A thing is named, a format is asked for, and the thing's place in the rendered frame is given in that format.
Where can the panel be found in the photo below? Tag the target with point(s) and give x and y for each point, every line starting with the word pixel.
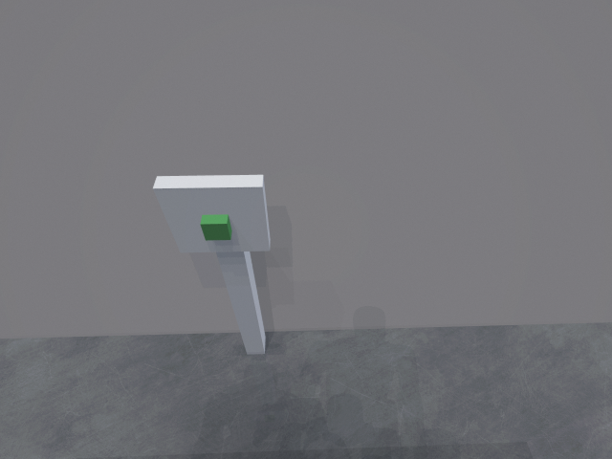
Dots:
pixel 184 199

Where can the button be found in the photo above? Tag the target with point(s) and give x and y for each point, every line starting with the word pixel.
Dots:
pixel 216 227

